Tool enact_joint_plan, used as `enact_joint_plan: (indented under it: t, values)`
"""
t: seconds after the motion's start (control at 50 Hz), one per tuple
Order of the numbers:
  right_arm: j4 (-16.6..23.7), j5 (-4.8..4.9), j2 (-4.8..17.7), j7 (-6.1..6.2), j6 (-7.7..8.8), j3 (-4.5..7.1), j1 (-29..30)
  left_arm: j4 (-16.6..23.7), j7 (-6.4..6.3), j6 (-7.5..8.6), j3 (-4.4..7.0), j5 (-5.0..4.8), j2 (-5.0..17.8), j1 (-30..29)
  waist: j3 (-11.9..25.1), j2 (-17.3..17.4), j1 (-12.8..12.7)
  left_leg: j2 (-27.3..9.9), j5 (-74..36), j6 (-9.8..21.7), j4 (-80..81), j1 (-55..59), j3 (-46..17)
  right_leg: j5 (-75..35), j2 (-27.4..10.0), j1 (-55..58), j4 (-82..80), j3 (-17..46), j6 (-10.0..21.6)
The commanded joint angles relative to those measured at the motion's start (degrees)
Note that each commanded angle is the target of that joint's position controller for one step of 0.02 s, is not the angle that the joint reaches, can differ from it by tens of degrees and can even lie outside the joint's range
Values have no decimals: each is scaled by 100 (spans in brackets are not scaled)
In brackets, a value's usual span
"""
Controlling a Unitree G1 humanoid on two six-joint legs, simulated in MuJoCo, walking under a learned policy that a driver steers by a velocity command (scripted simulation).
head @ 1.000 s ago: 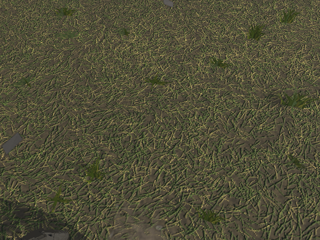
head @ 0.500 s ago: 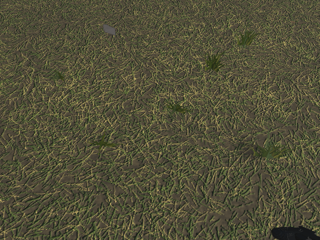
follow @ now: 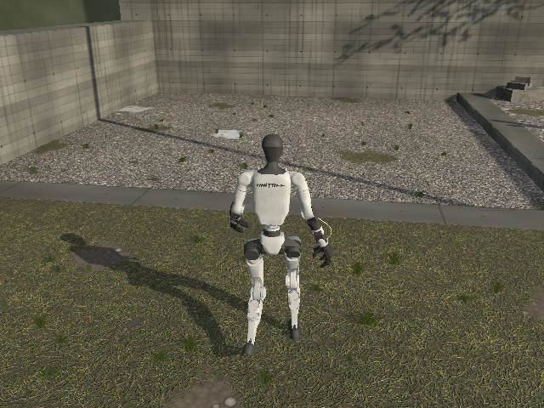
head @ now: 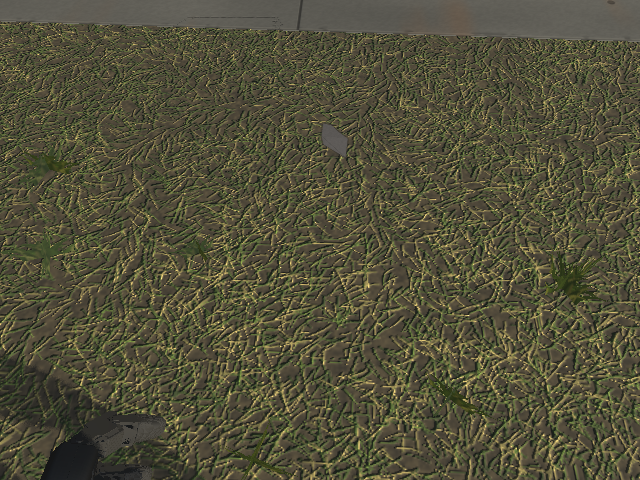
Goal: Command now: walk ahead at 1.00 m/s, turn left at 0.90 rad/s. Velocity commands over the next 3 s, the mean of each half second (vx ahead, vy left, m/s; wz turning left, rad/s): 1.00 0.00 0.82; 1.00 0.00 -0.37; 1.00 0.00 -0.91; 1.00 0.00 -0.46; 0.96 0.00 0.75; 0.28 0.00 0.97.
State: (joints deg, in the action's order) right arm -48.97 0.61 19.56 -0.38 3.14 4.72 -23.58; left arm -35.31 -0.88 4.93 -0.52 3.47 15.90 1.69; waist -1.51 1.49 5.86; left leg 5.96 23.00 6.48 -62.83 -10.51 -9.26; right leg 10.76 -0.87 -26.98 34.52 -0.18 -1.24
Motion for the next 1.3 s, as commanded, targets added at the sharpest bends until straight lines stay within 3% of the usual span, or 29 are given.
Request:
enact_joint_plan:
  t: [0.02,0.12,0.22,0.26,0.32,0.36,0.38,0.4,0.42,0.44,0.5,0.6,0.66,0.74,0.8,0.82,0.84,0.86,0.9,0.92,0.98,1.04,1.16,1.2,1.22,1.24,1.26,1.28,1.3]
  values:
    - [704,-136,418,-68,7,-21,790,-181,-38,-45,406,20,686,1532,682,-359,-1089,-801,-670,-40,-1382,-3441,431,1871,-2010,3451,-1931,2757,920]
    - [1284,-259,-136,-365,-322,-201,1621,-871,83,165,313,-214,319,1993,-5,-665,-685,-1213,-887,-106,-1024,-3694,626,-946,-1583,2628,-2256,541,552]
    - [1782,-239,-34,-575,-310,-354,2601,-1039,70,279,361,-211,611,1763,-585,-354,-489,-992,-2344,13,1012,-2894,1448,-2335,-1040,1950,-2893,-1182,306]
    - [1804,-234,-48,-605,-296,-394,2795,-1132,40,275,404,-194,872,2077,-584,-378,-499,-628,-2430,230,1680,-2179,1935,-4461,-1025,2164,-2612,-1518,173]
    - [1373,-258,355,-480,-256,-250,1608,-1085,-90,67,524,-179,1392,2154,249,-728,236,-27,-1781,522,1916,-571,1985,-7202,-1307,2652,-643,-1491,134]
    - [597,-278,829,-247,-241,50,-532,-942,-60,-67,525,-114,1421,1792,1058,-482,1101,-58,-1376,891,2563,2218,1164,-5194,-1137,1233,2563,-1351,296]
    - [561,-171,1307,-86,-306,213,-172,-769,40,-42,389,-49,737,1884,901,1069,435,-1060,-1592,969,2675,2891,-287,1335,-39,-365,4983,-1315,174]
    - [942,-298,1743,-49,-349,258,184,-198,27,27,312,-271,736,2440,2221,1227,-65,-2401,-1182,2071,3737,4113,-3259,1778,149,-1829,6244,-67,98]
    - [950,-251,1364,35,-360,245,21,-184,26,122,327,-226,1029,1715,1828,84,257,-2296,-355,1889,4542,3552,-3454,1069,-100,-2184,5956,323,105]
    - [779,-232,1094,92,-291,181,260,-219,30,148,289,-265,944,1659,705,-253,-103,-2195,-417,1673,4797,2414,-2882,796,-383,-2175,5361,263,136]
    - [644,-210,504,136,16,-42,693,-454,108,-118,201,-21,646,1856,-37,-688,-851,-1538,-1355,1311,5041,77,-1553,967,-811,-899,4090,341,34]
    - [383,-107,396,-62,337,-67,436,-65,287,-227,91,-195,274,548,-699,-279,-606,-896,-2285,839,5837,-511,160,-762,-955,-946,1583,-65,161]
    - [213,-42,421,-93,495,-84,50,-32,410,-172,79,-363,173,88,-646,-248,-330,-1049,-3427,390,6414,-104,794,-2317,-553,-245,429,-374,539]
    - [56,-188,683,93,444,-76,-147,-185,422,-145,195,-284,455,137,-183,119,-450,-1286,-7076,-144,5602,1757,1479,-1905,277,-131,-62,-843,841]
    - [182,-455,985,307,171,2,269,-840,350,-231,427,-260,967,2259,929,640,-1574,-1588,-9190,-395,2448,1913,1691,-478,845,1685,171,-894,1142]
    - [302,-447,1064,327,121,21,650,-1158,279,-259,574,-225,1195,3458,1195,434,-2265,-1374,-8155,-387,291,887,1810,3,613,2961,-175,-414,1413]
    - [599,-318,149,172,226,-205,320,-1243,191,-343,769,-133,1798,3427,1333,-1338,-1557,-421,-1691,-662,-2343,-2005,1572,646,-764,4860,89,1897,2259]
    - [875,-240,211,107,380,-275,463,-1061,228,-389,800,-261,1774,2883,1985,-1498,-1356,124,336,-683,-3328,-3426,625,1311,-1419,5348,-1297,4751,2913]
    - [1104,-290,394,67,546,-374,1119,-1035,202,-350,717,-295,1224,2451,746,105,-1092,-670,-630,-489,-2258,-3567,196,1158,-1264,3832,-1979,3981,2423]
    - [1131,-346,332,47,519,-408,1223,-1077,173,-325,664,-280,1037,2320,250,372,-840,-864,-631,-515,-1740,-3258,292,714,-986,2891,-2094,3432,2198]
    - [1322,-533,163,-14,151,-508,1217,-1069,148,-166,571,-320,924,2111,-256,152,-344,-1127,-302,-798,-661,-2645,509,292,-315,1202,-2398,2513,2055]
    - [1800,-419,54,-111,101,-623,2289,-981,162,-54,646,-332,1083,2076,-651,-114,-558,-1138,-1435,-999,1134,-2149,939,-335,64,197,-2817,2095,1933]
    - [1999,-243,130,-82,176,-594,2854,-1031,154,-66,798,-427,1286,2458,-105,-449,-1053,-688,-2910,-811,3238,-1145,908,-2631,-16,1624,-2142,2186,1280]
    - [1747,-231,529,34,213,-409,1988,-994,114,-71,849,-357,1519,2347,610,-409,-627,-397,-2040,-692,3378,-40,865,-4080,4,2109,-824,2195,1019]
    - [1506,-210,735,118,241,-290,964,-934,132,-54,873,-324,1670,2057,1138,-394,17,-536,-1675,-629,3364,1085,823,-4024,143,1807,432,2111,903]
    - [1280,-301,1096,251,260,-118,-331,-804,141,23,770,-283,1297,1824,1838,-150,587,-1356,-308,-470,3127,2514,121,-2918,348,991,2098,1857,861]
    - [1191,-556,1470,300,252,-6,-735,-563,116,50,513,-429,266,2095,2406,1392,305,-3078,1457,-155,3753,3826,-2312,1824,941,-713,3896,1203,803]
    - [1211,-461,1566,237,190,82,-210,-334,116,-19,430,-491,502,2383,2703,2193,-136,-3477,2176,269,4653,3683,-4444,1680,694,-1558,4730,849,837]
    - [1338,-411,831,206,164,-32,424,-501,92,-130,480,-330,870,1794,1641,1038,-79,-3049,2398,197,4737,2800,-3400,980,230,-1857,4708,672,841]
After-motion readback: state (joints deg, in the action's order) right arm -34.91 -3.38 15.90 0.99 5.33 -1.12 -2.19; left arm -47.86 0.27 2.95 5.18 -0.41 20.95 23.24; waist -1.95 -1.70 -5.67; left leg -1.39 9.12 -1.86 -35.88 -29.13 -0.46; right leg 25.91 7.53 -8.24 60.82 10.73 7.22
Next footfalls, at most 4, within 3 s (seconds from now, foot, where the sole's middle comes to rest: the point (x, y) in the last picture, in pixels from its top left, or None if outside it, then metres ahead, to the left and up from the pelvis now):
0.38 left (258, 460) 0.50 0.11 -0.76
0.82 right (230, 272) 0.97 0.16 -0.76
1.24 left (141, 167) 1.37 0.41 -0.76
1.68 right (243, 84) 1.72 0.11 -0.76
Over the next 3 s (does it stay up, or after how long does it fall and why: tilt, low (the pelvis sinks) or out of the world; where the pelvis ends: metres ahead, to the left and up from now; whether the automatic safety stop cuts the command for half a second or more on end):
stays up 2.65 -0.13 -0.18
